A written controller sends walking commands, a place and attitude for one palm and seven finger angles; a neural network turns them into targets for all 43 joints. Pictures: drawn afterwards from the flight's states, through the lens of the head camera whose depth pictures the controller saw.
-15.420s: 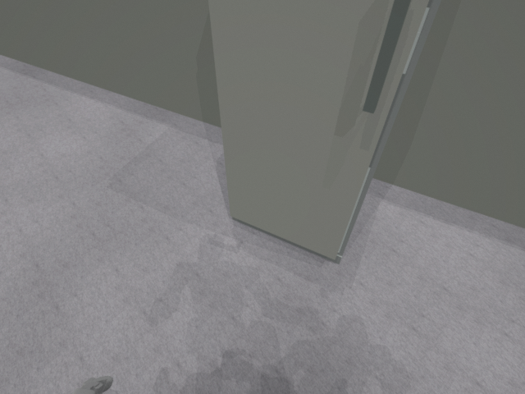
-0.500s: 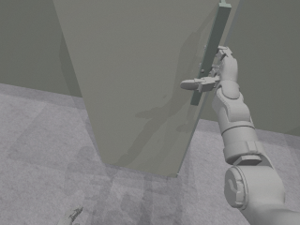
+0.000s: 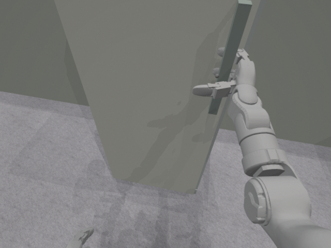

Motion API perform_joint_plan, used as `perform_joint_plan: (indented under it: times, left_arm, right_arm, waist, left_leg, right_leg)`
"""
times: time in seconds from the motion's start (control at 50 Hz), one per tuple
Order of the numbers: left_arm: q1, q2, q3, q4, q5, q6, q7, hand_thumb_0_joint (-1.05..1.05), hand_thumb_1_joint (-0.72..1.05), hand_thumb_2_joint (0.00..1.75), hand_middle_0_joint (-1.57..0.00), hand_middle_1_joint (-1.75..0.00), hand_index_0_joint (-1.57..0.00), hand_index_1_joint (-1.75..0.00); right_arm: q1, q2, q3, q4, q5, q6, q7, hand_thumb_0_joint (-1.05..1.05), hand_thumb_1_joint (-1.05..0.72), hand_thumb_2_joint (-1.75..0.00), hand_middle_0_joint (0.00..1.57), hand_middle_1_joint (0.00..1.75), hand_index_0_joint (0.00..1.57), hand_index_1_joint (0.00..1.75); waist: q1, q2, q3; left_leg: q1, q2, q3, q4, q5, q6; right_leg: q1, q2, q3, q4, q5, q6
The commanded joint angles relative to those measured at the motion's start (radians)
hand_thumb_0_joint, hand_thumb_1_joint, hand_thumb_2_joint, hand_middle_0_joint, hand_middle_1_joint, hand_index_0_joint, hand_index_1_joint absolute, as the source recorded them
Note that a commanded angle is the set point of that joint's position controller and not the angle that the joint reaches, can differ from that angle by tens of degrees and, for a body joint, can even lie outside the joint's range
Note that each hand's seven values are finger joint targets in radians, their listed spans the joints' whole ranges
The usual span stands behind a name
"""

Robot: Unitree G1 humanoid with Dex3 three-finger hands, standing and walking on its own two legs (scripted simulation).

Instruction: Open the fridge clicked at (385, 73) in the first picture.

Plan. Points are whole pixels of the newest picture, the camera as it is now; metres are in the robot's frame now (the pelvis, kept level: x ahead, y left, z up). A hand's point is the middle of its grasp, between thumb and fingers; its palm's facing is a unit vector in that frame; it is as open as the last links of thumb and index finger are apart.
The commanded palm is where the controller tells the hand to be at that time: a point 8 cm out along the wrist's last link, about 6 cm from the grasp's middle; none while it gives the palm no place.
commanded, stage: grip the handle and tug to test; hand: right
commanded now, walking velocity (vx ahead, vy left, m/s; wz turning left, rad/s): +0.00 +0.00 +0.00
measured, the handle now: (225, 63) +0.52 -0.10 +0.21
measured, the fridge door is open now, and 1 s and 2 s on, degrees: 0 0 10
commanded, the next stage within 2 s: pull the door a little, standing still in 1.52 s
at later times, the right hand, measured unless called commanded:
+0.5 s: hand (218, 74) +0.47 -0.08 +0.20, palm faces +0.13 +0.99 +0.01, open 10.2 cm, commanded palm +0.45 -0.13 +0.20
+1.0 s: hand (215, 74) +0.47 -0.07 +0.20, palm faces +0.11 +0.99 +0.02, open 5.7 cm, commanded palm +0.44 -0.12 +0.20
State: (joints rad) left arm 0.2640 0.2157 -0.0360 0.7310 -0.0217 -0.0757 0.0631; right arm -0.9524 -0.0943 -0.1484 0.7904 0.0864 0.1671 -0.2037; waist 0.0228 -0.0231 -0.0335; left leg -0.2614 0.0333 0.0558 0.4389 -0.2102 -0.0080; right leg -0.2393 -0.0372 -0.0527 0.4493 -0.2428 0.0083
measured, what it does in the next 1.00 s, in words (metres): stands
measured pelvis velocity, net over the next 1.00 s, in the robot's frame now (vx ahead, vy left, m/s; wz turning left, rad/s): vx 0.01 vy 0.00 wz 0.02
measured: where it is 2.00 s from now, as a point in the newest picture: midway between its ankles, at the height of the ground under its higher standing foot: outside the picture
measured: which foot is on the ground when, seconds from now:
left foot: down 0.00-1.00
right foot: down 0.00-1.00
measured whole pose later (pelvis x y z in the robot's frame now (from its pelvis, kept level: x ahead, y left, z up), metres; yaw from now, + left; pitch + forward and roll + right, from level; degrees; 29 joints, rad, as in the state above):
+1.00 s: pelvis +0.01 +0.00 +0.00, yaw +1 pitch +3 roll +0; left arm 0.29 0.22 -0.02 0.73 -0.02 -0.08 0.06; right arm -0.93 -0.11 -0.19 0.80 0.08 0.11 -0.20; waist 0.04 -0.03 -0.04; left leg -0.27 0.02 0.04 0.44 -0.21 0.00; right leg -0.24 -0.05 -0.07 0.44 -0.25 0.01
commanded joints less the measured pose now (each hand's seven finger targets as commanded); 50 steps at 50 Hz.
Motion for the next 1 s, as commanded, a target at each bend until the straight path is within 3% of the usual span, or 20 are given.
perform_joint_plan:
  times: [0.0, 0.02, 0.06, 0.08, 0.14, 0.16, 0.18, 0.24, 0.3, 0.38, 0.4, 0.5, 0.56, 0.6, 0.62, 0.64, 0.66, 0.68, 0.84, 0.98]
  left_arm:
    - [-0.012, 0.118, 0.043, -0.106, 0.008, -0.039, 0.012, 0.00, 0.90, 0.90, -0.20, -0.30, -0.20, -0.30]
    - [-0.009, 0.116, 0.042, -0.106, 0.010, -0.040, 0.012, 0.00, 0.90, 0.90, -0.20, -0.30, -0.20, -0.30]
    - [-0.001, 0.125, 0.048, -0.110, 0.011, -0.040, 0.011, 0.00, 0.90, 0.90, -0.20, -0.30, -0.20, -0.30]
    - [-0.003, 0.120, 0.047, -0.112, 0.011, -0.039, 0.010, 0.00, 0.90, 0.90, -0.20, -0.30, -0.20, -0.30]
    - [-0.001, 0.114, 0.051, -0.116, 0.008, -0.048, 0.003, 0.00, 0.90, 0.90, -0.20, -0.30, -0.20, -0.30]
    - [0.004, 0.120, 0.054, -0.114, 0.005, -0.046, 0.002, 0.00, 0.90, 0.90, -0.20, -0.30, -0.20, -0.30]
    - [0.001, 0.120, 0.051, -0.113, 0.002, -0.045, 0.001, 0.00, 0.90, 0.90, -0.20, -0.30, -0.20, -0.30]
    - [0.009, 0.128, 0.052, -0.104, 0.001, -0.040, 0.007, 0.00, 0.90, 0.90, -0.20, -0.30, -0.20, -0.30]
    - [0.003, 0.123, 0.049, -0.104, 0.001, -0.045, 0.011, 0.00, 0.90, 0.90, -0.20, -0.30, -0.20, -0.30]
    - [0.014, 0.127, 0.050, -0.096, 0.007, -0.045, 0.014, 0.00, 0.90, 0.90, -0.20, -0.30, -0.20, -0.30]
    - [0.013, 0.123, 0.049, -0.101, 0.008, -0.048, 0.012, 0.00, 0.90, 0.90, -0.20, -0.30, -0.20, -0.30]
    - [0.030, 0.128, 0.052, -0.094, 0.007, -0.051, 0.007, 0.00, 0.90, 0.90, -0.20, -0.30, -0.20, -0.30]
    - [0.032, 0.134, 0.054, -0.100, 0.004, -0.048, 0.010, 0.00, 0.90, 0.90, -0.20, -0.30, -0.20, -0.30]
    - [0.029, 0.128, 0.054, -0.105, 0.003, -0.055, 0.006, 0.00, 0.90, 0.90, -0.20, -0.30, -0.20, -0.30]
    - [0.034, 0.129, 0.054, -0.103, 0.003, -0.057, 0.004, 0.00, 0.90, 0.90, -0.20, -0.30, -0.20, -0.30]
    - [0.029, 0.126, 0.055, -0.106, 0.002, -0.059, 0.004, 0.00, 0.90, 0.90, -0.20, -0.30, -0.20, -0.30]
    - [0.037, 0.131, 0.056, -0.104, 0.003, -0.058, 0.003, 0.00, 0.90, 0.90, -0.20, -0.30, -0.20, -0.30]
    - [0.033, 0.130, 0.056, -0.105, 0.002, -0.060, 0.001, 0.00, 0.90, 0.90, -0.20, -0.30, -0.20, -0.30]
    - [0.012, 0.123, 0.058, -0.111, 0.002, -0.049, 0.000, 0.00, 0.90, 0.90, -0.20, -0.30, -0.20, -0.30]
    - [0.001, 0.123, 0.055, -0.119, 0.002, -0.041, 0.007, 0.00, 0.90, 0.90, -0.20, -0.30, -0.20, -0.30]
  right_arm:
    - [-0.572, -0.154, -0.026, -0.208, -0.006, -0.098, -0.008, 0.00, 0.50, -0.30, 0.30, 1.20, 0.30, 1.20]
    - [-0.586, -0.141, -0.018, -0.203, -0.006, -0.105, -0.007, 0.00, 0.50, -0.30, 0.30, 1.20, 0.30, 1.20]
    - [-0.548, -0.195, -0.063, -0.193, -0.010, -0.122, -0.008, 0.00, 0.50, -0.30, 0.30, 1.20, 0.30, 1.20]
    - [-0.560, -0.194, -0.056, -0.217, -0.014, -0.131, -0.006, 0.00, 0.50, -0.30, 0.30, 1.20, 0.30, 1.20]
    - [-0.540, -0.134, -0.009, -0.238, -0.018, -0.145, 0.003, 0.00, 0.36, -0.36, 0.32, 1.22, 0.32, 1.22]
    - [-0.518, -0.136, -0.003, -0.217, -0.022, -0.142, 0.006, 0.00, 0.31, -0.38, 0.32, 1.23, 0.32, 1.23]
    - [-0.515, -0.122, 0.004, -0.193, -0.017, -0.131, 0.009, 0.00, 0.27, -0.40, 0.32, 1.23, 0.32, 1.23]
    - [-0.559, -0.148, -0.013, -0.184, -0.006, -0.110, 0.014, 0.00, 0.13, -0.46, 0.34, 1.25, 0.34, 1.25]
    - [-0.595, -0.153, -0.021, -0.202, 0.001, -0.109, 0.008, 0.00, -0.01, -0.52, 0.35, 1.27, 0.35, 1.27]
    - [-0.586, -0.216, -0.069, -0.184, -0.006, -0.135, -0.004, 0.00, -0.20, -0.60, 0.38, 1.30, 0.38, 1.30]
    - [-0.593, -0.180, -0.041, -0.189, -0.005, -0.140, -0.002, 0.00, -0.25, -0.62, 0.38, 1.31, 0.38, 1.31]
    - [-0.602, -0.188, -0.032, -0.131, -0.025, -0.150, 0.008, 0.00, -0.48, -0.72, 0.41, 1.34, 0.41, 1.34]
    - [-0.573, -0.198, -0.051, -0.120, -0.006, -0.149, 0.022, 0.00, -0.62, -0.78, 0.42, 1.36, 0.42, 1.36]
    - [-0.588, -0.179, -0.040, -0.157, 0.001, -0.158, 0.027, 0.00, -0.71, -0.82, 0.43, 1.37, 0.43, 1.37]
    - [-0.591, -0.176, -0.033, -0.169, -0.001, -0.164, 0.027, 0.00, -0.76, -0.84, 0.44, 1.38, 0.44, 1.38]
    - [-0.580, -0.167, -0.032, -0.170, 0.000, -0.165, 0.029, 0.00, -0.81, -0.86, 0.44, 1.39, 0.44, 1.39]
    - [-0.577, -0.179, -0.036, -0.173, -0.001, -0.171, 0.027, 0.00, -0.85, -0.88, 0.44, 1.39, 0.44, 1.39]
    - [-0.575, -0.196, -0.053, -0.188, -0.001, -0.174, 0.024, 0.00, -0.90, -0.90, 0.45, 1.40, 0.45, 1.40]
    - [-0.538, -0.160, -0.032, -0.225, -0.009, -0.137, 0.009, 0.00, -0.90, -0.90, 0.45, 1.40, 0.45, 1.40]
    - [-0.529, -0.183, -0.050, -0.249, -0.008, -0.120, 0.012, 0.00, -0.90, -0.90, 0.45, 1.40, 0.45, 1.40]
  waist:
    - [0.016, 0.080, -0.321]
    - [0.020, 0.083, -0.328]
    - [0.001, 0.102, -0.353]
    - [0.004, 0.071, -0.372]
    - [0.010, 0.036, -0.372]
    - [0.012, 0.079, -0.359]
    - [0.018, 0.070, -0.319]
    - [0.030, 0.105, -0.301]
    - [0.026, 0.056, -0.312]
    - [0.020, 0.102, -0.337]
    - [0.027, 0.094, -0.331]
    - [0.036, 0.066, -0.319]
    - [0.024, 0.080, -0.347]
    - [0.023, 0.049, -0.362]
    - [0.028, 0.071, -0.366]
    - [0.024, 0.045, -0.364]
    - [0.026, 0.082, -0.365]
    - [0.019, 0.074, -0.363]
    - [0.012, 0.071, -0.351]
    - [0.007, 0.073, -0.347]
  left_leg:
    - [0.118, -0.032, -0.017, -0.033, 0.247, 0.028]
    - [0.116, -0.032, -0.016, -0.030, 0.250, 0.027]
    - [0.150, -0.031, -0.017, -0.026, 0.276, 0.028]
    - [0.159, -0.030, -0.021, -0.022, 0.295, 0.030]
    - [0.141, -0.035, -0.016, -0.017, 0.320, 0.033]
    - [0.144, -0.037, -0.010, -0.020, 0.307, 0.031]
    - [0.122, -0.036, -0.012, -0.029, 0.286, 0.029]
    - [0.110, -0.038, -0.011, -0.040, 0.245, 0.025]
    - [0.103, -0.035, -0.018, -0.042, 0.231, 0.027]
    - [0.133, -0.034, -0.022, -0.038, 0.246, 0.023]
    - [0.125, -0.034, -0.023, -0.038, 0.251, 0.021]
    - [0.098, -0.033, -0.021, -0.038, 0.222, 0.024]
    - [0.127, -0.034, -0.021, -0.035, 0.249, 0.026]
    - [0.126, -0.036, -0.023, -0.027, 0.275, 0.028]
    - [0.130, -0.037, -0.017, -0.025, 0.286, 0.028]
    - [0.123, -0.038, -0.020, -0.022, 0.293, 0.028]
    - [0.134, -0.038, -0.015, -0.024, 0.294, 0.028]
    - [0.135, -0.039, -0.017, -0.021, 0.297, 0.028]
    - [0.143, -0.039, -0.015, -0.020, 0.319, 0.029]
    - [0.158, -0.036, -0.019, -0.027, 0.326, 0.027]
  right_leg:
    - [0.095, 0.029, 0.025, -0.037, 0.231, -0.030]
    - [0.097, 0.029, 0.025, -0.037, 0.231, -0.029]
    - [0.091, 0.025, 0.023, -0.037, 0.257, -0.029]
    - [0.098, 0.029, 0.019, -0.036, 0.268, -0.029]
    - [0.117, 0.027, 0.011, -0.027, 0.291, -0.026]
    - [0.109, 0.022, 0.016, -0.030, 0.286, -0.026]
    - [0.096, 0.023, 0.014, -0.035, 0.257, -0.028]
    - [0.082, 0.025, 0.019, -0.040, 0.211, -0.031]
    - [0.092, 0.028, 0.019, -0.036, 0.210, -0.032]
    - [0.078, 0.028, 0.019, -0.038, 0.216, -0.035]
    - [0.080, 0.030, 0.016, -0.036, 0.213, -0.035]
    - [0.075, 0.029, 0.018, -0.033, 0.189, -0.034]
    - [0.077, 0.029, 0.013, -0.034, 0.209, -0.034]
    - [0.090, 0.030, 0.013, -0.027, 0.230, -0.033]
    - [0.091, 0.029, 0.016, -0.028, 0.241, -0.032]
    - [0.097, 0.029, 0.011, -0.024, 0.247, -0.032]
    - [0.094, 0.026, 0.016, -0.026, 0.254, -0.032]
    - [0.090, 0.026, 0.016, -0.027, 0.256, -0.032]
    - [0.095, 0.029, 0.007, -0.028, 0.274, -0.031]
    - [0.099, 0.028, 0.005, -0.034, 0.279, -0.034]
